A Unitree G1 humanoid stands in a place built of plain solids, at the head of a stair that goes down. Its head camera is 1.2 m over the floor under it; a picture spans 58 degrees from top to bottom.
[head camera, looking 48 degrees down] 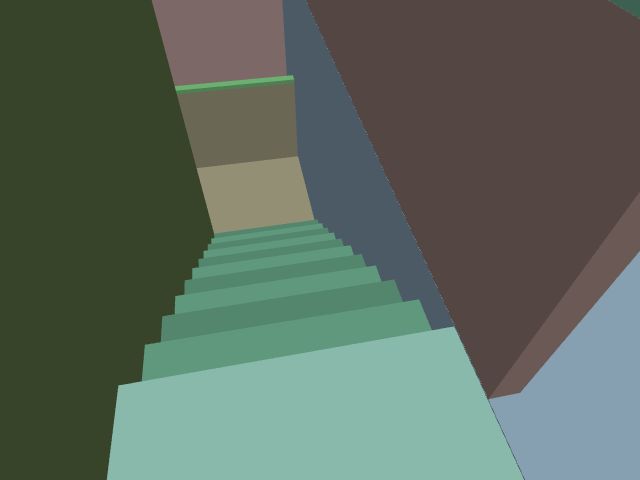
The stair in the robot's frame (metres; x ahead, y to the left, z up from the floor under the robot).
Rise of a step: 0.19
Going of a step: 0.24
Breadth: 1.02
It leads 11 degrees to the left of straight ahead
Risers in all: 11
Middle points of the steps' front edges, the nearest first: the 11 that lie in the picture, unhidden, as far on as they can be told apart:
0.62 0.08 0.00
0.85 0.12 -0.19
1.08 0.17 -0.38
1.32 0.21 -0.56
1.55 0.26 -0.75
1.78 0.30 -0.94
2.02 0.35 -1.13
2.25 0.39 -1.31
2.49 0.44 -1.50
2.72 0.48 -1.69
2.95 0.53 -1.88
